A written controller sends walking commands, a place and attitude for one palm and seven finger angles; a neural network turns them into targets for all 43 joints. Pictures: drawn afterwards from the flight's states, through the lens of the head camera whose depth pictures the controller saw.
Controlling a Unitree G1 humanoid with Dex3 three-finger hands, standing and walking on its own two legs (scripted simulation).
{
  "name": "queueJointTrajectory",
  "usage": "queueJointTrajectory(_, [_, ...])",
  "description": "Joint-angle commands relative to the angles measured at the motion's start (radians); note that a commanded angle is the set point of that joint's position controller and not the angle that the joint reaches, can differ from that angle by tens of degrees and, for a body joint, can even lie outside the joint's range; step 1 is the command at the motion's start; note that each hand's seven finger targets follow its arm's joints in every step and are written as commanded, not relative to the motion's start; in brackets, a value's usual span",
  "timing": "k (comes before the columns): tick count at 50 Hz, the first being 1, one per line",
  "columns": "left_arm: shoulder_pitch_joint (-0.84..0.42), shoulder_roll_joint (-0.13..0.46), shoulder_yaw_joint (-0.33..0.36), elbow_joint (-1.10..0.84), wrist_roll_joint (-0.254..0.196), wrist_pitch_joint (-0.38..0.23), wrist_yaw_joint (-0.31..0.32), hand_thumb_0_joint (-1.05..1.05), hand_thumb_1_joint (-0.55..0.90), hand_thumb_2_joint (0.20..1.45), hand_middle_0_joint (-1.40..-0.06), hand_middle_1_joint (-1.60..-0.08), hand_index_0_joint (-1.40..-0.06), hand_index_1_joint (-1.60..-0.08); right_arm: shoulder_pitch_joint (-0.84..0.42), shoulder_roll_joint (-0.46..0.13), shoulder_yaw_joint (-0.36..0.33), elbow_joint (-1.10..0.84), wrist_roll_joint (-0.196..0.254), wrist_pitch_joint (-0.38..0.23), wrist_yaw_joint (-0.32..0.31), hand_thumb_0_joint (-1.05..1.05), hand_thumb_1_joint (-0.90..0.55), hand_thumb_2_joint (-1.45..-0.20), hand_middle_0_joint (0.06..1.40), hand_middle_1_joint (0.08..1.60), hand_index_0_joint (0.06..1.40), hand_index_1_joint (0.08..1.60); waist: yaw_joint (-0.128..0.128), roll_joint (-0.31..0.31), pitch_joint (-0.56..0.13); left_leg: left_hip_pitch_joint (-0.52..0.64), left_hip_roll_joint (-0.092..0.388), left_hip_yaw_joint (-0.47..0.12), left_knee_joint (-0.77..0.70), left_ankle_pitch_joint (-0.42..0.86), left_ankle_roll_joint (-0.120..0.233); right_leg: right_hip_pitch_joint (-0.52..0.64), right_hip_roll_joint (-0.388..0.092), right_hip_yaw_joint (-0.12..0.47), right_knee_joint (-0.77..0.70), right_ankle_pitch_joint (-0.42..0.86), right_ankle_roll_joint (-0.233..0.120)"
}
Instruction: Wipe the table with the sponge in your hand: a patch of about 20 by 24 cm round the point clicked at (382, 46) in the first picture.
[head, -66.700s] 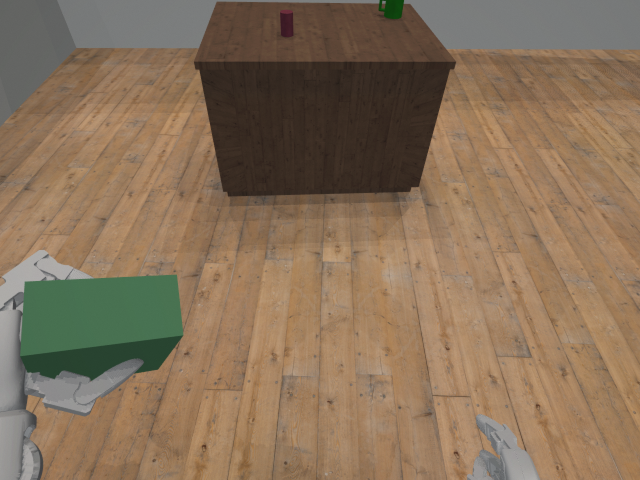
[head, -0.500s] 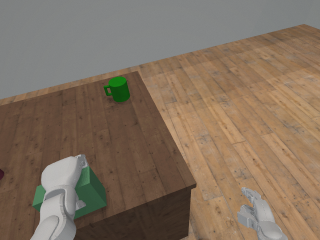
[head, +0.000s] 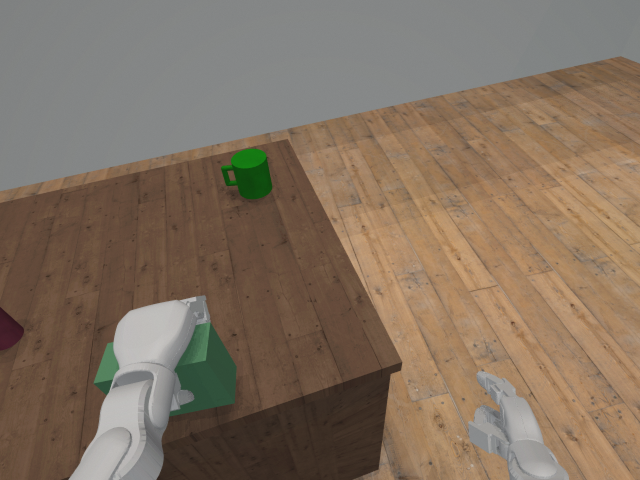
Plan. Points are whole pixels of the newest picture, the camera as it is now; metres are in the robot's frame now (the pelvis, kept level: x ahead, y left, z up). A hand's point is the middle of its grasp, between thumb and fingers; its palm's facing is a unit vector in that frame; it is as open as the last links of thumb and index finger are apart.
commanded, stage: move the sponge above the wiping area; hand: left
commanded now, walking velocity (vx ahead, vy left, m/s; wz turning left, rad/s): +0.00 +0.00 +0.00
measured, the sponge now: (178, 380) +0.23 +0.25 -0.01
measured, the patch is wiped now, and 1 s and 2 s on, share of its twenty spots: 0.00 0.00 0.00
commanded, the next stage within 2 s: none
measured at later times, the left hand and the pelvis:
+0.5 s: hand (171, 334) +0.25 +0.24 +0.06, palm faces +0.05 -0.07 -1.00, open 9.7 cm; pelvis +0.00 -0.01 +0.00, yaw +0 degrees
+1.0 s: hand (141, 338) +0.24 +0.27 +0.07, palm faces +0.09 -0.07 -0.99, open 9.7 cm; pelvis +0.01 -0.01 +0.00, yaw +0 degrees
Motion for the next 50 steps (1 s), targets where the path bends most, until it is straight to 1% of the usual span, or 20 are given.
queueJointTrajectory(1, [-0.304,0.214,0.212,-0.202,0.069,0.021,0.139,0.000,0.100,1.300,-1.200,-1.600,-1.200,-1.600,-0.213,-0.083,-0.034,-0.154,0.010,-0.048,0.001,0.000,-0.900,-0.900,0.200,0.300,0.200,0.300,0.007,0.024,-0.203,0.120,0.012,-0.074,-0.051,0.202,0.011,0.006,0.003,0.081,-0.069,0.168,-0.050])
queueJointTrajectory(5, [-0.178,0.204,0.240,-0.067,-0.012,0.144,0.135,0.000,0.100,1.300,-1.200,-1.600,-1.200,-1.600,-0.282,-0.102,-0.028,-0.139,0.033,-0.028,0.010,0.000,-0.900,-0.900,0.200,0.300,0.200,0.300,0.030,-0.082,-0.148,0.079,0.002,-0.065,-0.076,0.166,0.005,0.040,-0.006,0.093,-0.101,0.155,-0.038])
queueJointTrajectory(6, [-0.155,0.130,0.167,-0.085,-0.031,0.171,0.116,0.000,0.100,1.300,-1.200,-1.600,-1.200,-1.600,-0.297,-0.095,-0.024,-0.157,0.039,-0.026,0.014,0.000,-0.900,-0.900,0.200,0.300,0.200,0.300,0.021,-0.087,-0.163,0.077,0.002,-0.048,-0.073,0.173,0.010,0.058,-0.017,0.074,-0.094,0.183,-0.026])
queueJointTrajectory(10, [-0.134,0.140,0.117,-0.110,-0.026,0.221,0.022,0.000,0.100,1.300,-1.200,-1.600,-1.200,-1.600,-0.306,-0.116,-0.018,-0.169,0.040,-0.008,0.015,0.000,-0.900,-0.900,0.200,0.300,0.200,0.300,-0.007,-0.119,-0.129,0.072,-0.011,-0.060,-0.060,0.177,0.024,0.044,-0.017,0.104,-0.103,0.209,-0.025])
queueJointTrajectory(11, [-0.161,0.099,0.066,-0.148,-0.033,0.208,-0.001,0.000,0.100,1.300,-1.200,-1.600,-1.200,-1.600,-0.289,-0.108,-0.017,-0.188,0.042,-0.011,0.014,0.000,-0.900,-0.900,0.200,0.300,0.200,0.300,-0.028,-0.125,-0.124,0.064,-0.010,-0.056,-0.059,0.153,0.033,0.036,-0.021,0.084,-0.102,0.184,-0.017])
queueJointTrajectory(14, [-0.321,0.164,0.084,-0.212,0.000,0.112,-0.021,0.000,0.100,1.300,-1.200,-1.600,-1.200,-1.600,-0.254,-0.103,-0.018,-0.181,0.026,-0.029,-0.003,0.000,-0.900,-0.900,0.200,0.300,0.200,0.300,-0.042,-0.098,-0.137,0.101,-0.012,-0.067,-0.046,0.126,0.046,-0.011,-0.016,0.097,-0.116,0.135,-0.018])
queueJointTrajectory(17, [-0.398,0.243,0.157,-0.295,0.041,-0.014,0.033,0.000,0.100,1.300,-1.200,-1.600,-1.200,-1.600,-0.208,-0.088,-0.027,-0.173,0.006,-0.068,-0.020,0.000,-0.900,-0.900,0.200,0.300,0.200,0.300,-0.022,0.008,-0.216,0.168,-0.008,-0.075,-0.027,0.155,0.048,-0.009,-0.005,0.106,-0.099,0.141,-0.035])
queueJointTrajectory(20, [-0.409,0.300,0.241,-0.251,0.078,-0.043,0.103,0.000,0.100,1.300,-1.200,-1.600,-1.200,-1.600,-0.192,-0.094,-0.033,-0.144,-0.004,-0.070,-0.024,0.000,-0.900,-0.900,0.200,0.300,0.200,0.300,-0.003,0.034,-0.215,0.166,-0.001,-0.086,-0.035,0.168,0.026,-0.017,0.010,0.129,-0.102,0.142,-0.054])
queueJointTrajectory(22, [-0.381,0.249,0.228,-0.188,0.075,-0.009,0.139,0.000,0.100,1.300,-1.200,-1.600,-1.200,-1.600,-0.204,-0.089,-0.035,-0.140,0.008,-0.066,-0.018,0.000,-0.900,-0.900,0.200,0.300,0.200,0.300,0.002,0.018,-0.207,0.142,0.004,-0.070,-0.041,0.181,0.015,-0.011,0.005,0.104,-0.092,0.148,-0.053])
queueJointTrajectory(25, [-0.291,0.211,0.231,-0.079,0.014,0.086,0.148,0.000,0.100,1.300,-1.200,-1.600,-1.200,-1.600,-0.257,-0.097,-0.030,-0.129,0.028,-0.048,-0.007,0.000,-0.900,-0.900,0.200,0.300,0.200,0.300,0.016,-0.008,-0.173,0.110,0.001,-0.068,-0.073,0.169,0.007,0.024,-0.004,0.094,-0.106,0.154,-0.045])
queueJointTrajectory(26, [-0.256,0.153,0.187,-0.059,-0.016,0.119,0.135,0.000,0.100,1.300,-1.200,-1.600,-1.200,-1.600,-0.265,-0.095,-0.028,-0.138,0.036,-0.043,-0.002,0.000,-0.900,-0.900,0.200,0.300,0.200,0.300,0.009,-0.044,-0.173,0.095,0.004,-0.051,-0.072,0.174,0.010,0.042,-0.013,0.071,-0.099,0.179,-0.032])
queueJointTrajectory(28, [-0.169,0.125,0.151,-0.024,-0.047,0.187,0.092,0.000,0.100,1.300,-1.200,-1.600,-1.200,-1.600,-0.290,-0.104,-0.022,-0.146,0.042,-0.029,0.007,0.000,-0.900,-0.900,0.200,0.300,0.200,0.300,0.014,-0.101,-0.161,0.072,-0.003,-0.047,-0.068,0.198,0.011,0.072,-0.022,0.076,-0.098,0.243,-0.023])
queueJointTrajectory(31, [-0.159,0.106,0.091,-0.046,-0.045,0.236,0.009,0.000,0.100,1.300,-1.200,-1.600,-1.200,-1.600,-0.290,-0.116,-0.016,-0.169,0.048,-0.004,0.013,0.000,-0.900,-0.900,0.200,0.300,0.200,0.300,-0.016,-0.139,-0.142,0.059,-0.010,-0.044,-0.058,0.198,0.024,0.074,-0.025,0.083,-0.094,0.276,-0.017])
queueJointTrajectory(34, [-0.186,0.179,0.126,-0.154,-0.020,0.178,-0.036,0.000,0.100,1.300,-1.200,-1.600,-1.200,-1.600,-0.265,-0.116,-0.018,-0.192,0.034,-0.009,0.011,0.000,-0.900,-0.900,0.200,0.300,0.200,0.300,-0.021,-0.161,-0.189,0.073,-0.020,-0.050,-0.027,0.219,0.042,0.078,-0.025,0.106,-0.081,0.325,-0.013])
queueJointTrajectory(38, [-0.211,0.269,0.222,-0.339,0.022,0.012,0.015,0.000,0.100,1.300,-1.200,-1.600,-1.200,-1.600,-0.201,-0.094,-0.031,-0.194,0.001,-0.036,0.000,0.000,-0.900,-0.900,0.200,0.300,0.200,0.300,-0.005,-0.061,-0.268,0.139,-0.014,-0.049,0.005,0.295,0.047,0.088,-0.018,0.116,-0.059,0.401,-0.027])
queueJointTrajectory(40, [-0.217,0.338,0.294,-0.379,0.056,-0.026,0.070,0.000,0.100,1.300,-1.200,-1.600,-1.200,-1.600,-0.181,-0.098,-0.035,-0.179,-0.012,-0.040,-0.004,0.000,-0.900,-0.900,0.200,0.300,0.200,0.300,0.011,0.029,-0.263,0.159,-0.009,-0.067,0.004,0.315,0.034,0.066,-0.007,0.148,-0.066,0.389,-0.047])
queueJointTrajectory(41, [-0.231,0.273,0.252,-0.372,0.064,-0.032,0.095,0.000,0.100,1.300,-1.200,-1.600,-1.200,-1.600,-0.177,-0.085,-0.037,-0.178,-0.008,-0.046,-0.001,0.000,-0.900,-0.900,0.200,0.300,0.200,0.300,-0.002,0.037,-0.251,0.163,0.000,-0.058,0.008,0.329,0.031,0.050,-0.010,0.122,-0.055,0.386,-0.046])
queueJointTrajectory(44, [-0.201,0.256,0.262,-0.280,0.060,0.014,0.141,0.000,0.100,1.300,-1.200,-1.600,-1.200,-1.600,-0.190,-0.098,-0.047,-0.160,0.005,-0.045,0.006,0.000,-0.900,-0.900,0.200,0.300,0.200,0.300,0.004,0.041,-0.197,0.141,0.008,-0.063,-0.002,0.302,0.013,0.007,-0.002,0.122,-0.067,0.319,-0.056])
queueJointTrajectory(48, [-0.173,0.131,0.154,-0.153,-0.037,0.113,0.098,0.000,0.100,1.300,-1.200,-1.600,-1.200,-1.600,-0.260,-0.100,-0.036,-0.153,0.039,-0.036,0.001,0.000,-0.900,-0.900,0.200,0.300,0.200,0.300,-0.018,-0.088,-0.118,0.097,0.006,-0.061,-0.046,0.203,0.022,0.011,-0.020,0.080,-0.102,0.243,-0.023])
queueJointTrajectory(50, [-0.163,0.117,0.120,-0.111,-0.052,0.152,0.055,0.000,0.100,1.300,-1.200,-1.600,-1.200,-1.600,-0.281,-0.106,-0.028,-0.155,0.044,-0.031,-0.002,0.000,-0.900,-0.900,0.200,0.300,0.200,0.300,-0.021,-0.114,-0.100,0.091,-0.002,-0.063,-0.059,0.162,0.026,0.004,-0.017,0.091,-0.118,0.191,-0.020])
